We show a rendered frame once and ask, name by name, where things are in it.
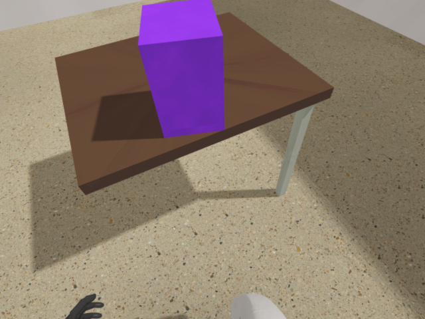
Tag right robot thigh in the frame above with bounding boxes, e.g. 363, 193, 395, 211
230, 293, 286, 319

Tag robot left hand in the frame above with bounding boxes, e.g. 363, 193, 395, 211
65, 294, 104, 319

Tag carton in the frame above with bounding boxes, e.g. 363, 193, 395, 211
138, 0, 224, 138

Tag table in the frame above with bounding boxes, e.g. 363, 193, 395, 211
55, 12, 334, 197

